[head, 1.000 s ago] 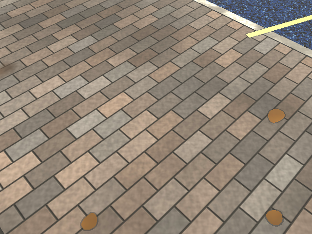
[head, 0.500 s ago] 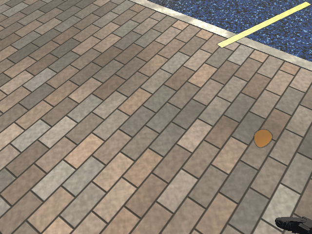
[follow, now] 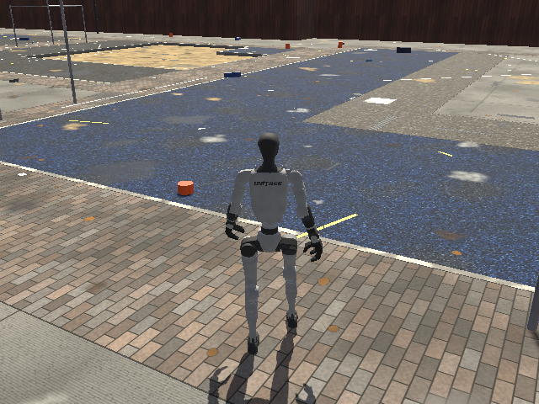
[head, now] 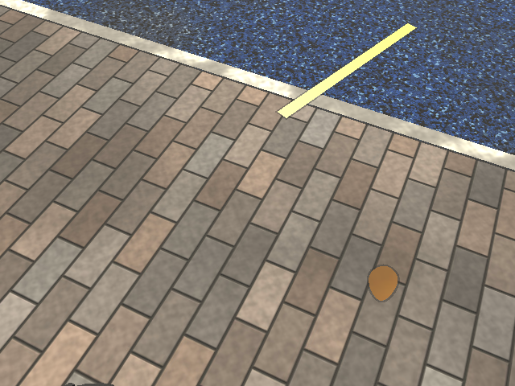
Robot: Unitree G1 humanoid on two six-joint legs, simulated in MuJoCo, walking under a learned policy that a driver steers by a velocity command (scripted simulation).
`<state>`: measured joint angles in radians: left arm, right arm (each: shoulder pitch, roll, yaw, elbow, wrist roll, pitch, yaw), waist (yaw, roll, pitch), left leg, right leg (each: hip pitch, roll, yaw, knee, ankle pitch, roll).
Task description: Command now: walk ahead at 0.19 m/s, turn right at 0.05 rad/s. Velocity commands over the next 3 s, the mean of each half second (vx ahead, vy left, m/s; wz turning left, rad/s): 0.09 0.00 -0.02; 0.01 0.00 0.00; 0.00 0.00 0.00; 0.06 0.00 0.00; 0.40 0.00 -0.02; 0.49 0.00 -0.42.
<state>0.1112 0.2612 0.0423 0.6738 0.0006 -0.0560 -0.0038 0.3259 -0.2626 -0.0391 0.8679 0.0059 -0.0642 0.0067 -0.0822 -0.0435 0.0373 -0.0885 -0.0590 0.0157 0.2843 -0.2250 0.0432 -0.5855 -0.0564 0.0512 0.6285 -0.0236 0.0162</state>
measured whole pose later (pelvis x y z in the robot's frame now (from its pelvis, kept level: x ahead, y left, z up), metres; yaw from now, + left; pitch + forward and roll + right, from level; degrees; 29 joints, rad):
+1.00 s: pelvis +0.13 +0.01 -0.01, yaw +0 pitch -2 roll +0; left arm 0.14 0.23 0.05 1.05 0.00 0.02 0.04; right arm 0.24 -0.22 -0.01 1.04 0.00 -0.01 -0.03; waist 0.00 0.00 0.04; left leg -0.13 0.01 0.00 0.49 -0.33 0.00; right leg -0.25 -0.01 0.02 0.49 -0.21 0.02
